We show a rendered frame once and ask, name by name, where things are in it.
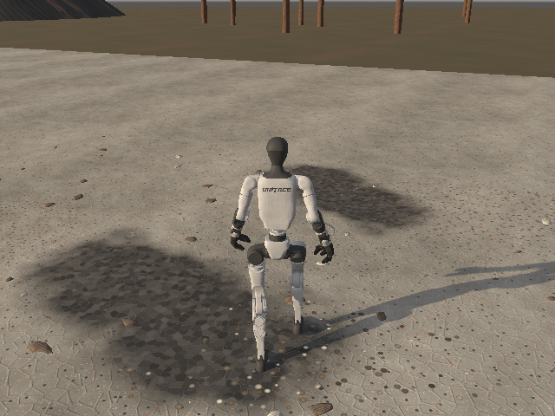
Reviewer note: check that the left robot foot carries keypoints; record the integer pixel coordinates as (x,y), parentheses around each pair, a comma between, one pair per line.
(261,364)

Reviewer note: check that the robot left forearm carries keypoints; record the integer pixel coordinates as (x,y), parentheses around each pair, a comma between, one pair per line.
(237,226)

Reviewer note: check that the right robot hand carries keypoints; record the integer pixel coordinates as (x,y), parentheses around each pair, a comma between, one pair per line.
(329,250)

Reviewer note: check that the right robot upper arm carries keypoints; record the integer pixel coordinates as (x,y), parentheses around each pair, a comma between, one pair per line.
(304,183)

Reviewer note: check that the robot right forearm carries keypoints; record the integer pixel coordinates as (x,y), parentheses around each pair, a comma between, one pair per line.
(321,231)

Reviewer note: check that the left robot hand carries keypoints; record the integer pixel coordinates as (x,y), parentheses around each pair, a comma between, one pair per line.
(241,237)

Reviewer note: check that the left robot upper arm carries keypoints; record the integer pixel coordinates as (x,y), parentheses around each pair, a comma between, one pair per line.
(250,183)

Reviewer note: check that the right robot shin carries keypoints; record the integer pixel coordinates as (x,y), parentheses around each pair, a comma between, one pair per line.
(298,298)

